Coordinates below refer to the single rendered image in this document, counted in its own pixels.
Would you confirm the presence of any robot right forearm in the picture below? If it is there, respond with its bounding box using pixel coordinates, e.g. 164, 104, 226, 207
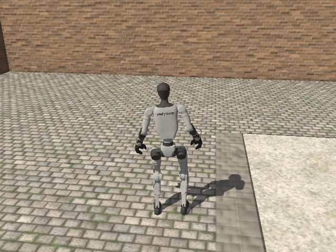
189, 124, 200, 141

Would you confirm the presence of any left robot upper arm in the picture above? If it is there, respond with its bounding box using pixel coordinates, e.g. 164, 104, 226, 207
141, 107, 154, 135

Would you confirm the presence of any robot right shin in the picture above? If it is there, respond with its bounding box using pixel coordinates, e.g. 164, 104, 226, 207
180, 171, 188, 207

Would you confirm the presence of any right robot hand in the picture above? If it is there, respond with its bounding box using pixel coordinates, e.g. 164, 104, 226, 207
191, 137, 202, 150

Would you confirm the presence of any left robot hand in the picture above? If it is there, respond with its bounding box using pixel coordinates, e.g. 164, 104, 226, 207
135, 144, 146, 154

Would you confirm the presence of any right robot upper arm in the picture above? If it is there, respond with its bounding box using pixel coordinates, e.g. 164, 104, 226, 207
176, 104, 193, 132

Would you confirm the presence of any robot torso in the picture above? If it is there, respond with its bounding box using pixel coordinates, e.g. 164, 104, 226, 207
153, 103, 178, 158

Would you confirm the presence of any robot left forearm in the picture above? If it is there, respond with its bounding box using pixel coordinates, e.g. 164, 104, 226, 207
136, 128, 146, 146

